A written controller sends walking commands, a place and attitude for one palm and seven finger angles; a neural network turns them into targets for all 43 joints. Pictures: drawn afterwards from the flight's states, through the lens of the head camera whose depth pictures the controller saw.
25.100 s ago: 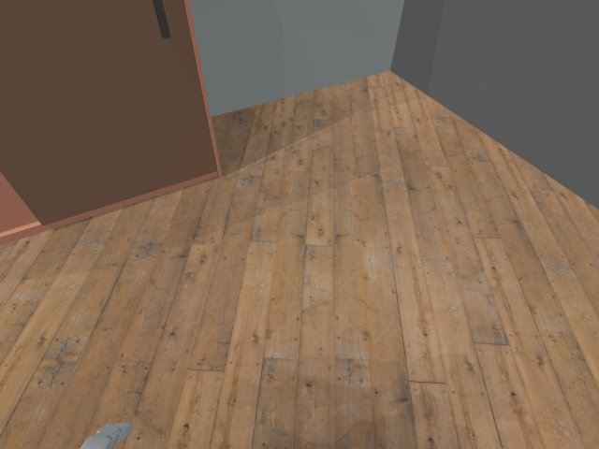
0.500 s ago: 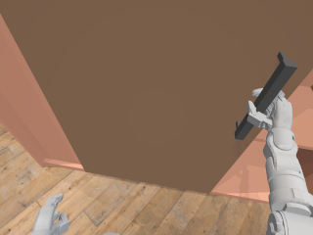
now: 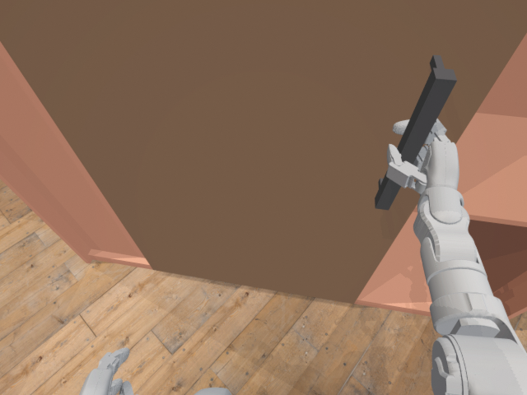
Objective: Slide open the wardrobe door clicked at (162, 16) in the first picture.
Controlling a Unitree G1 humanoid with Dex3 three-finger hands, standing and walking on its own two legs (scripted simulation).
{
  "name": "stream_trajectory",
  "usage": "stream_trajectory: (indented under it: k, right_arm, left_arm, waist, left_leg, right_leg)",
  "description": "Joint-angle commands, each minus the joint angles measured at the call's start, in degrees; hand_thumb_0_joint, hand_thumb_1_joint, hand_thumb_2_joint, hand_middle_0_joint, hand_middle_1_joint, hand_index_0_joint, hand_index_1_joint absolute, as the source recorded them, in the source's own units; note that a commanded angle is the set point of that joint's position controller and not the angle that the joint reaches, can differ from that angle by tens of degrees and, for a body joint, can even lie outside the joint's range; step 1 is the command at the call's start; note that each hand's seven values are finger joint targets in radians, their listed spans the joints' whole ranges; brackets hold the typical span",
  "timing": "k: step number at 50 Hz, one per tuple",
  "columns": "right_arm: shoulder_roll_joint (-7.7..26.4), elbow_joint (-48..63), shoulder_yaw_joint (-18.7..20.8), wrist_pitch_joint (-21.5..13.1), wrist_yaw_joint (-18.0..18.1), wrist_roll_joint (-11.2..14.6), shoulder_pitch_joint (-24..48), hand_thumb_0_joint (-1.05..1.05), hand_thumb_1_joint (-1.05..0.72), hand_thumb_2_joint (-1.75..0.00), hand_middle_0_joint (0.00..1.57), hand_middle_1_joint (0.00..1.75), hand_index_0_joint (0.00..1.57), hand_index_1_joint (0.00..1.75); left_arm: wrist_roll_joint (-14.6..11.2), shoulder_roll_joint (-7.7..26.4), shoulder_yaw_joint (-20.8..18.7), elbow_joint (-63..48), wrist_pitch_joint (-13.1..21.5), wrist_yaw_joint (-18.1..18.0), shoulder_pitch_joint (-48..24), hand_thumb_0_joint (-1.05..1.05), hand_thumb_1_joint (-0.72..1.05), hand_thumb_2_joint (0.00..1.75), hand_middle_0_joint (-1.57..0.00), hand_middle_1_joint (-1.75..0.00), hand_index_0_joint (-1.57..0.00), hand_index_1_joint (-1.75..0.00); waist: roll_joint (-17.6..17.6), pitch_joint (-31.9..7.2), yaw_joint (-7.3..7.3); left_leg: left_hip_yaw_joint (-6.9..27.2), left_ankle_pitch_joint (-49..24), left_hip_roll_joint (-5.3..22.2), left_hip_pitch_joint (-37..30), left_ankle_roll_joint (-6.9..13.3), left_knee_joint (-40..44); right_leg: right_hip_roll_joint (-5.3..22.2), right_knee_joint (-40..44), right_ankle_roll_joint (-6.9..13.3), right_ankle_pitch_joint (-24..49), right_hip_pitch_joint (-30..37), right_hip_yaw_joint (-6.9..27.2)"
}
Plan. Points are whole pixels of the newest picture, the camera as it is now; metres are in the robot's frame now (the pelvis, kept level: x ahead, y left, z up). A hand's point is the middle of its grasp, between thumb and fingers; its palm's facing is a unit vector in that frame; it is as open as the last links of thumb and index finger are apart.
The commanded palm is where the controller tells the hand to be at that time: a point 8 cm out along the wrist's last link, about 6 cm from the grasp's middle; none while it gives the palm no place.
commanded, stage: stop walking and hold the door there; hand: right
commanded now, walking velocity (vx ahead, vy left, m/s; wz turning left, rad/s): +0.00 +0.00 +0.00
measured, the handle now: (405, 143) +0.49 -0.18 +0.11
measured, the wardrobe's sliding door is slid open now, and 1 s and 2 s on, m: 0.47 0.47 0.47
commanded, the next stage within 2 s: loosen the grip on the handle in 0.24 s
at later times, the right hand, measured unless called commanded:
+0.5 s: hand (400, 157) +0.45 -0.17 +0.11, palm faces +0.22 +0.98 -0.04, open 6.9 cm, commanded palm +0.41 -0.20 +0.12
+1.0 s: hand (395, 165) +0.45 -0.16 +0.10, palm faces +0.17 +0.98 -0.10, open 14.0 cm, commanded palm +0.42 -0.21 +0.11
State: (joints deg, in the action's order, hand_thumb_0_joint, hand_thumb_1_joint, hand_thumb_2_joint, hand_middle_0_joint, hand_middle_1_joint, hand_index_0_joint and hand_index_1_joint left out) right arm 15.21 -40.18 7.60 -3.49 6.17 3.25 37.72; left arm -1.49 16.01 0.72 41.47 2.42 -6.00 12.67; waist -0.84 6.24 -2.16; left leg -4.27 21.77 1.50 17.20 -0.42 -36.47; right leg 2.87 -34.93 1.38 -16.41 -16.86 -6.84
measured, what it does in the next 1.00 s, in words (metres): stands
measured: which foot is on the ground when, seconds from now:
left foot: down 0.00-1.00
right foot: down 0.00-1.00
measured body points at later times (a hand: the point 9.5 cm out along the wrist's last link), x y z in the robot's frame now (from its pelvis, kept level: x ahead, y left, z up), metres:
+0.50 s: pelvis +0.00 +0.02 +0.01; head +0.02 +0.01 +0.45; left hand +0.11 +0.28 -0.10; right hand +0.43 -0.22 +0.12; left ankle +0.01 +0.12 -0.73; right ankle +0.02 -0.10 -0.73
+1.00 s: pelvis +0.00 +0.01 +0.00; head +0.04 +0.01 +0.45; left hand +0.06 +0.28 -0.11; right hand +0.43 -0.21 +0.11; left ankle +0.01 +0.12 -0.73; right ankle +0.02 -0.10 -0.73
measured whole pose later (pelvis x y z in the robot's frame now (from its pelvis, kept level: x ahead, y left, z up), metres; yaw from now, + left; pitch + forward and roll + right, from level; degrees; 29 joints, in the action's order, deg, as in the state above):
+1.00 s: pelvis +0.00 +0.01 +0.00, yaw +2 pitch +6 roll +0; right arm 17.3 -51.5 14.9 -9.5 3.3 2.1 38.0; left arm -1.6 15.0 -0.2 41.2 6.4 -1.3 20.5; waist 0.1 -2.3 -4.2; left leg -3.2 15.1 0.7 23.2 0.7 -32.6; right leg 2.5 -33.0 0.9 -14.8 -23.7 -5.8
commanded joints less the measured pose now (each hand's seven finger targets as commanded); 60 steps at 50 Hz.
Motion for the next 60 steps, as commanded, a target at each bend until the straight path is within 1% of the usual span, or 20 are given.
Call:
stream_trajectory:
  k: [1,3,7,16,17,18,19,20,21,23,26,30,33,38,46,50,51,55,58,60]
  right_arm:
    - [7.87,15.04,-0.57,-5.75,-0.77,-0.32,26.63,0.0,-0.9,-0.9,0.45,1.4,0.45,1.4]
    - [6.6,14.84,-1.82,-5.76,-0.96,-0.24,26.56,0.0,-0.9,-0.9,0.45,1.4,0.45,1.4]
    - [6.49,13.43,-2.55,-5.33,-1.04,-0.18,25.2,0.0,-0.9,-0.9,0.45,1.4,0.45,1.4]
    - [9.03,6.13,-0.16,-5.34,-0.3,0.19,21.88,0.0,-0.9,-0.9,0.45,1.4,0.45,1.4]
    - [40.14,13.06,21.09,-7.41,-0.83,-7.2,52.24,0.0,-0.9,-0.9,0.45,1.4,0.45,1.4]
    - [16.7,-13.63,7.88,-1.01,-3.43,-5.83,43.54,0.0,-0.78,-0.84,0.45,1.4,0.45,1.4]
    - [16.34,-11.55,13.73,-0.36,-3.02,-2.51,37.14,0.0,-0.66,-0.78,0.45,1.4,0.45,1.4]
    - [10.24,-10.46,9.57,-0.47,-3.97,-2.23,30.77,0.0,-0.54,-0.73,0.45,1.4,0.45,1.4]
    - [14.34,-8.44,13.98,-2.45,-3.92,-0.85,32.82,0.0,-0.42,-0.67,0.45,1.4,0.45,1.4]
    - [16.72,-5.54,13.26,-6.08,-2.86,-2.09,34.67,0.0,-0.17,-0.55,0.45,1.4,0.45,1.4]
    - [12.6,-4.89,6.32,-10.98,-2.22,-6.27,32.33,0.0,0.19,-0.37,0.45,1.4,0.45,1.4]
    - [12.57,-10.1,6.72,-10.4,-3.82,-0.9,32.73,0.0,0.55,-0.2,0.41,1.35,0.41,1.35]
    - [13.79,-9.84,5.97,-9.34,-4.6,0.5,36.23,0.0,0.55,-0.2,0.37,1.3,0.37,1.3]
    - [20.05,-2.41,9.68,-11.69,-2.97,-2.27,35.43,0.0,0.55,-0.2,0.3,1.22,0.3,1.22]
    - [17.6,2.98,10.08,-10.5,-1.97,-0.79,27.91,0.0,0.55,-0.2,0.25,1.15,0.25,1.15]
    - [16.61,2.59,10.59,-8.55,-1.72,0.13,25.76,0.0,0.55,-0.2,0.25,1.15,0.25,1.15]
    - [12.32,-3.28,7.45,-8.01,-1.69,-0.37,24.76,0.0,0.55,-0.2,0.25,1.15,0.25,1.15]
    - [19.14,-0.89,12.34,-8.93,-0.98,-2.35,25.4,0.0,0.55,-0.2,0.25,1.15,0.25,1.15]
    - [16.2,-0.3,10.48,-8.92,-1.56,-2.24,24.58,0.0,0.55,-0.2,0.25,1.15,0.25,1.15]
    - [19.13,-0.95,12.79,-8.62,-1.85,-1.83,23.22,0.0,0.55,-0.2,0.25,1.15,0.25,1.15]
  left_arm:
    - [0.5,7.36,-2.22,-6.93,3.05,-0.18,-2.74,0.0,0.9,0.9,-0.2,-0.3,-0.2,-0.3]
    - [-0.07,7.81,-2.56,-7.22,3.25,0.06,-1.78,0.0,0.9,0.9,-0.2,-0.3,-0.2,-0.3]
    - [-0.34,7.01,-2.41,-8.54,2.96,-0.42,-2.91,0.0,0.9,0.9,-0.2,-0.3,-0.2,-0.3]
    - [-0.24,6.55,-2.01,-7.07,1.67,-1.4,-2.08,0.0,0.9,0.9,-0.2,-0.3,-0.2,-0.3]
    - [0.98,6.73,-6.92,-8.65,3.62,0.82,2.85,0.0,0.9,0.9,-0.2,-0.3,-0.2,-0.3]
    - [0.64,7.13,-3.53,-6.38,7.15,2.09,1.25,0.0,0.9,0.9,-0.2,-0.3,-0.2,-0.3]
    - [-0.97,7.9,-5.03,-3.84,6.71,2.18,5.37,0.0,0.9,0.9,-0.2,-0.3,-0.2,-0.3]
    - [-0.2,7.95,-5.01,-4.27,6.58,2.73,6.71,0.0,0.9,0.9,-0.2,-0.3,-0.2,-0.3]
    - [0.12,8.35,-4.55,-3.57,5.99,3.08,6.09,0.0,0.9,0.9,-0.2,-0.3,-0.2,-0.3]
    - [1.12,6.95,-4.12,-4.62,6.51,3.73,4.93,0.0,0.9,0.9,-0.2,-0.3,-0.2,-0.3]
    - [0.99,6.73,-4.34,-6.53,6.72,4.98,5.4,0.0,0.9,0.9,-0.2,-0.3,-0.2,-0.3]
    - [-0.66,8.15,-4.04,-7.35,6.93,4.3,5.0,0.0,0.9,0.9,-0.2,-0.3,-0.2,-0.3]
    - [-1.26,8.32,-3.61,-7.09,7.62,3.57,5.01,0.0,0.9,0.9,-0.2,-0.3,-0.2,-0.3]
    - [-0.44,8.1,-3.71,-7.27,7.6,3.47,6.47,0.0,0.9,0.9,-0.2,-0.3,-0.2,-0.3]
    - [-0.38,8.19,-4.36,-7.18,6.63,3.95,7.79,0.0,0.9,0.9,-0.2,-0.3,-0.2,-0.3]
    - [-0.3,8.15,-4.15,-7.08,6.21,3.72,7.61,0.0,0.9,0.9,-0.2,-0.3,-0.2,-0.3]
    - [-0.31,7.77,-3.88,-6.41,6.02,3.81,8.24,0.0,0.9,0.9,-0.2,-0.3,-0.2,-0.3]
    - [0.07,8.02,-3.88,-7.3,5.02,3.78,8.11,0.0,0.9,0.9,-0.2,-0.3,-0.2,-0.3]
    - [-0.09,7.17,-3.56,-8.21,4.8,3.91,7.57,0.0,0.9,0.9,-0.2,-0.3,-0.2,-0.3]
    - [-0.1,7.53,-3.39,-8.46,4.27,3.59,7.45,0.0,0.9,0.9,-0.2,-0.3,-0.2,-0.3]
  waist:
    - [13.87,-21.88,1.49]
    - [11.25,-26.17,1.04]
    - [3.94,-27.61,0.6]
    - [1.74,-26.56,1.53]
    - [-10.55,-17.75,2.75]
    - [-15.23,-32.53,-4.76]
    - [-10.83,-30.47,-2.88]
    - [-6.39,-31.64,-2.02]
    - [4.48,-32.25,-0.14]
    - [10.75,-29.24,-0.33]
    - [1.26,-25.99,-2.23]
    - [-7.59,-21.02,-3.06]
    - [-4.89,-20.98,-2.79]
    - [2.82,-28.71,-0.71]
    - [1.76,-30.23,-0.35]
    - [-1.87,-25.75,-0.49]
    - [-3.89,-21.52,-2.27]
    - [-0.51,-24.75,-0.2]
    - [0.44,-26.18,0.02]
    - [-1.03,-26.11,0.32]
  left_leg:
    - [2.11,2.56,0.25,-0.31,-0.05,1.69]
    - [1.68,-6.32,0.36,-3.76,0.16,9.22]
    - [4.03,-27.44,5.76,-13.18,1.15,9.29]
    - [5.56,-24.66,7.29,-10.53,1.18,9.69]
    - [9.33,-30.94,3.97,-7.74,-0.96,15.99]
    - [2.54,-44.05,-1.26,-11.54,2.91,4.21]
    - [0.5,-39.77,-0.36,-5.25,1.76,3.98]
    - [-0.33,-35.82,-0.15,-3.52,1.72,3.79]
    - [1.58,-30.84,-0.25,-0.97,1.29,6.24]
    - [2.59,-25.29,-0.59,-0.08,2.08,7.33]
    - [2.48,-19.32,-1.07,2.69,1.73,7.01]
    - [4.92,-3.34,-0.27,3.78,0.71,11.81]
    - [7.07,1.62,0.19,3.23,0.44,13.49]
    - [5.25,-7.02,-0.82,-0.07,1.44,9.47]
    - [3.53,-20.3,-1.7,-2.34,1.44,7.6]
    - [3.14,-19.39,-1.79,-1.36,1.14,8.52]
    - [2.65,-17.91,-1.84,1.74,0.9,8.5]
    - [3.0,-17.38,-1.48,0.96,1.27,7.12]
    - [2.62,-18.63,-1.59,1.17,1.46,6.28]
    - [2.74,-18.49,-1.57,0.4,1.41,6.34]
  right_leg:
    - [15.47,11.01,5.88,31.03,15.33,17.07]
    - [13.23,5.9,3.63,37.98,19.69,12.21]
    - [8.95,5.94,-0.6,26.78,9.79,7.1]
    - [8.11,7.12,-0.6,18.98,8.13,6.37]
    - [4.69,3.47,1.29,14.25,5.81,2.24]
    - [-2.48,10.48,1.58,25.67,3.8,3.76]
    - [-1.38,5.61,0.66,29.43,6.13,4.59]
    - [-0.81,4.77,-0.89,32.39,8.04,5.67]
    - [-0.77,5.0,-1.19,30.72,11.96,4.3]
    - [-2.05,4.25,-0.75,20.65,9.88,3.57]
    - [-2.02,3.86,0.94,11.62,3.6,3.66]
    - [-2.27,5.95,1.11,-2.74,-2.5,3.8]
    - [-2.97,6.14,1.31,-4.44,-3.35,3.0]
    - [-3.1,5.59,1.48,1.7,-0.46,4.37]
    - [-2.35,4.69,1.2,12.57,2.82,4.57]
    - [-2.13,5.07,1.23,11.34,1.28,4.65]
    - [-2.16,5.02,1.06,9.71,-0.4,4.85]
    - [-2.37,4.2,1.03,10.13,0.02,5.01]
    - [-2.38,3.82,0.73,11.68,1.02,5.18]
    - [-2.24,3.67,0.81,11.44,0.1,5.36]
